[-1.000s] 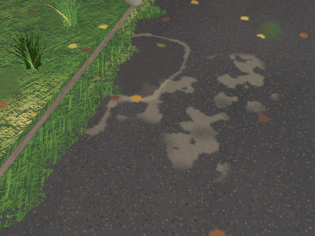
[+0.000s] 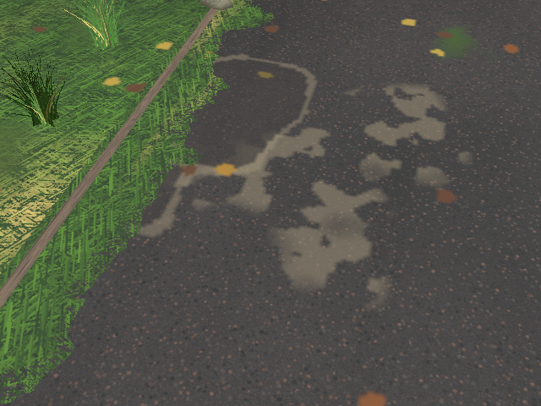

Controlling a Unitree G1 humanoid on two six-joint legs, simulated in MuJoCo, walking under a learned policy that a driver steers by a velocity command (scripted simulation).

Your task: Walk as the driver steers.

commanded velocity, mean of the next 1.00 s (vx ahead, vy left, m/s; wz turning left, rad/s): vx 0.34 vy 0.00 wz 0.00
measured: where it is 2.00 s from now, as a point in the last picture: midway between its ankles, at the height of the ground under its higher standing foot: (320, 264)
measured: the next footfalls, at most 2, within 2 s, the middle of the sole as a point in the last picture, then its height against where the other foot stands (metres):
left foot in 0.84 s outside the picture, level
right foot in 1.38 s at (346, 314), level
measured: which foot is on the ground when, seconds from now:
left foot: down 0.00-0.34, up 0.36-0.82, down 0.84-1.00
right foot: down 0.00-0.86, up 0.88-1.00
